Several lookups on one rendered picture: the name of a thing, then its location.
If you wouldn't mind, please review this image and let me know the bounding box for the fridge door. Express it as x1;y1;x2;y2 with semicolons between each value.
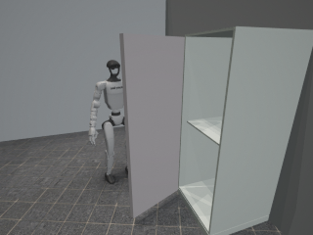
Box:
119;33;185;218

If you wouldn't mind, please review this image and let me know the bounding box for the robot right forearm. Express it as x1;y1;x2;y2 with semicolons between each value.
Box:
89;101;98;127

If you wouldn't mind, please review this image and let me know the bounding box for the robot right hand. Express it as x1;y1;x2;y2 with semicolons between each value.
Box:
88;127;99;145

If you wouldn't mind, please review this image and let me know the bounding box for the robot right upper arm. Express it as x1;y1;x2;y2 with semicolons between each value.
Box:
93;81;106;109

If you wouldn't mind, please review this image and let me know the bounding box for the robot head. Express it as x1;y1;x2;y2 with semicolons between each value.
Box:
107;60;121;82

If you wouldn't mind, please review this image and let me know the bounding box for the robot torso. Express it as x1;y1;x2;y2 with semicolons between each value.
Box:
103;78;124;126

